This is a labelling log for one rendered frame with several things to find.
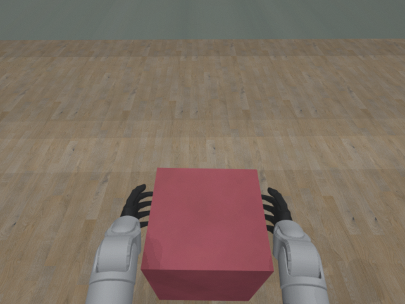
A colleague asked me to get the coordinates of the left robot hand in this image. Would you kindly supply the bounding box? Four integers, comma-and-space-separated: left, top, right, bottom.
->
120, 184, 153, 228

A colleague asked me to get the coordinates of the right robot hand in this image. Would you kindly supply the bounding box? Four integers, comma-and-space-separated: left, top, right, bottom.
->
261, 187, 292, 234

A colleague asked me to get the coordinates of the carton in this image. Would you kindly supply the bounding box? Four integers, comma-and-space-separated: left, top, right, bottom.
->
140, 168, 274, 301

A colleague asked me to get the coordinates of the left robot forearm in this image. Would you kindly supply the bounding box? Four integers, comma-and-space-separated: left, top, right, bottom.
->
85, 215, 141, 304

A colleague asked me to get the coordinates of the right robot forearm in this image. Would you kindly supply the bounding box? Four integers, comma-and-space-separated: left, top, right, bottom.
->
273, 220, 329, 304

